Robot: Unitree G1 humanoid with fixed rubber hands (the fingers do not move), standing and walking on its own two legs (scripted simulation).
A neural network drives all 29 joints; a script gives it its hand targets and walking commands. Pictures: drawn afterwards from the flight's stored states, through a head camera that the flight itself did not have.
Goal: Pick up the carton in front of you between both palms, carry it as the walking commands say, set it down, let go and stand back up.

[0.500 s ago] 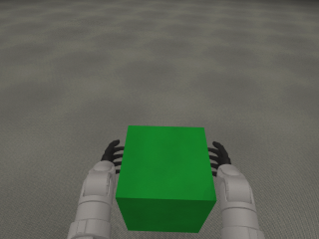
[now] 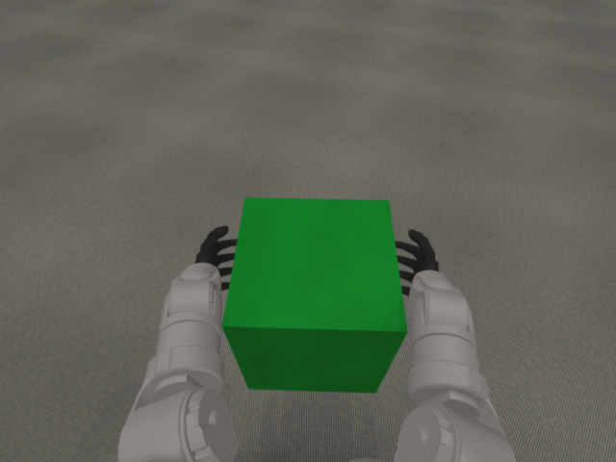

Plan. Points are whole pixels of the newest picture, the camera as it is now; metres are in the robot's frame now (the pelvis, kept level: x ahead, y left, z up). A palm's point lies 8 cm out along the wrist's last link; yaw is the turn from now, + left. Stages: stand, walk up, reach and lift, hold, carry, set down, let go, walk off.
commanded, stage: set down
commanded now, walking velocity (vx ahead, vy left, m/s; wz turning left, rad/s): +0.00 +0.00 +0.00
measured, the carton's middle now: (314, 301) +0.35 -0.01 -0.03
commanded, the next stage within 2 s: none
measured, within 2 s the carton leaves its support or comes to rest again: neither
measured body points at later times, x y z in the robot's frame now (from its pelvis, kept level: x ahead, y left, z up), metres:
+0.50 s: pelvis +0.01 +0.03 -0.10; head +0.21 +0.02 +0.30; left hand +0.44 +0.13 -0.18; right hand +0.40 -0.17 -0.17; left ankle +0.06 +0.12 -0.72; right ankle +0.10 -0.09 -0.72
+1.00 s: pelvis +0.00 +0.02 -0.22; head +0.28 +0.03 +0.13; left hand +0.48 +0.13 -0.34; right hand +0.45 -0.17 -0.33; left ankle +0.06 +0.12 -0.72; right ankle +0.10 -0.10 -0.72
